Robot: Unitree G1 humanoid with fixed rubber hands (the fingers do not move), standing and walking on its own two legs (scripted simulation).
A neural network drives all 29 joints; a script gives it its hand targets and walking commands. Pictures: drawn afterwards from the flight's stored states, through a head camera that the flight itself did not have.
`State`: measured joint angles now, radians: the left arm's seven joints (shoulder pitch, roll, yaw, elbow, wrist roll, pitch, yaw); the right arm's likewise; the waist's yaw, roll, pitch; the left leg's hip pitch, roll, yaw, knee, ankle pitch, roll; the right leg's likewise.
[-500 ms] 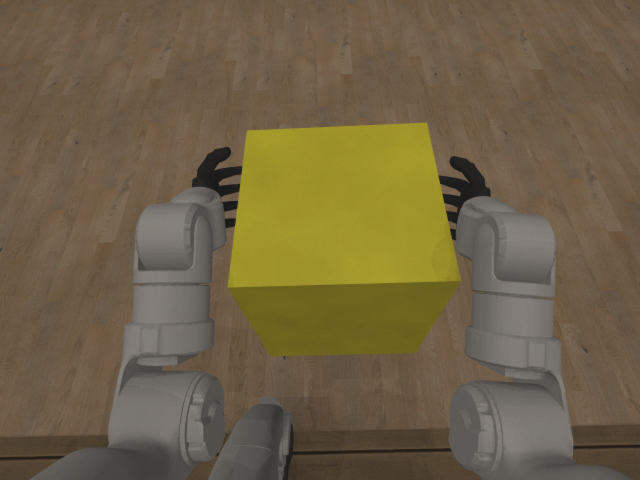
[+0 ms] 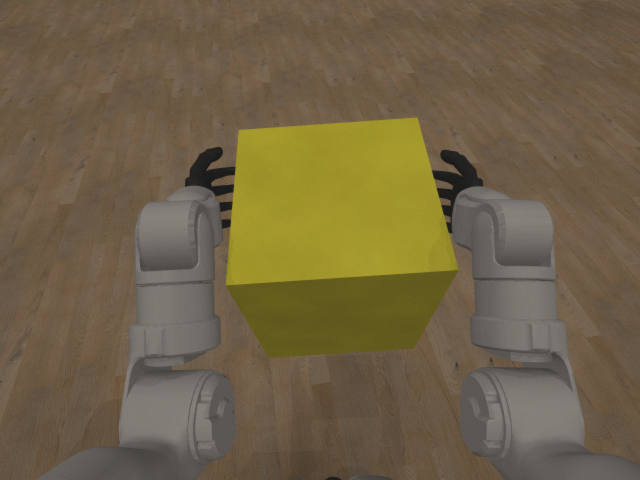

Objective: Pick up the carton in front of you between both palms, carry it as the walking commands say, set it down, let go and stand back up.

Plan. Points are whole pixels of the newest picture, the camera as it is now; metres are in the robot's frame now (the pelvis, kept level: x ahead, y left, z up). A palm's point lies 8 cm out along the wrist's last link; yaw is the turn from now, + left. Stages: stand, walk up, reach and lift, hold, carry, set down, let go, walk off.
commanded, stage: carry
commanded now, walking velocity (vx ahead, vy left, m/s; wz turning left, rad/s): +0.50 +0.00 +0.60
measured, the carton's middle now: (335, 250) +0.37 -0.06 +0.08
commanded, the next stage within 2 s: none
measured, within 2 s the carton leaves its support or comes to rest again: neither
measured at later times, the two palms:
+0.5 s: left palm (123, 146) +0.66 +0.28 +0.06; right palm (284, 115) +0.74 -0.01 +0.05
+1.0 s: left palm (137, 78) +0.89 +0.29 +0.07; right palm (269, 56) +0.98 +0.01 +0.06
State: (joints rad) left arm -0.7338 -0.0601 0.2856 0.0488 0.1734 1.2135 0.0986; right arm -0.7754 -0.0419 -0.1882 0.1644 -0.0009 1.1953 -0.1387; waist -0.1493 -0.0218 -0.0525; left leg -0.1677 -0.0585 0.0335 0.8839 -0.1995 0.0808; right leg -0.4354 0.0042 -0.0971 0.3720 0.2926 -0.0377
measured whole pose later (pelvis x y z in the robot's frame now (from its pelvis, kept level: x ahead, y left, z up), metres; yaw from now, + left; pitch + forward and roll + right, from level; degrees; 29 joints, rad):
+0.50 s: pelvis +0.34 +0.03 -0.03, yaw +16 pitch +7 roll +2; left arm -0.63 -0.03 0.25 -0.08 0.02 1.12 0.14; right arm -0.66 0.07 -0.21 -0.07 -0.10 1.14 -0.14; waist -0.01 -0.01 0.12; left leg -0.50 -0.09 0.15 0.53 -0.16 0.13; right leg -0.40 -0.05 -0.08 1.31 -0.52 0.05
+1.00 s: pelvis +0.69 +0.06 -0.01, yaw +17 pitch +4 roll +0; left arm -0.16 -0.13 0.11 -0.21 0.12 1.19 0.10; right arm -0.16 0.13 -0.11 -0.21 -0.15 1.20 -0.09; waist 0.04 0.01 -0.14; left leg -0.47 0.05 0.06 0.92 -0.36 -0.02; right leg -0.29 0.02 -0.13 0.37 -0.16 -0.08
